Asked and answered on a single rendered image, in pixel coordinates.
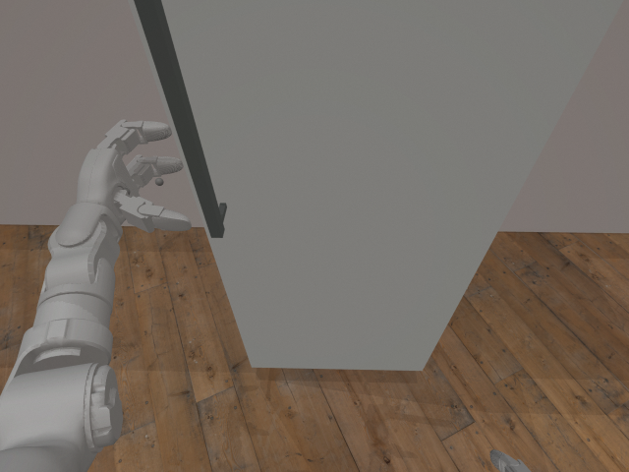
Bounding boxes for robot left forearm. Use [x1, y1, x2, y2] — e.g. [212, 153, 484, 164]
[0, 203, 123, 406]

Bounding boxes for fridge door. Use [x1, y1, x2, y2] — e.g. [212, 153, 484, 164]
[128, 0, 623, 371]

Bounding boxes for robot left hand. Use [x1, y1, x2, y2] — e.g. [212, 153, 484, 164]
[77, 119, 192, 233]

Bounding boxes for robot right hand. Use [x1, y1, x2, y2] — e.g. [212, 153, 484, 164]
[490, 449, 531, 472]

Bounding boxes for left robot upper arm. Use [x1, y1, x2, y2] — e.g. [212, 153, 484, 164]
[0, 362, 123, 472]

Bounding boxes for handle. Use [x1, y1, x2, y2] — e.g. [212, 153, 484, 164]
[134, 0, 227, 238]

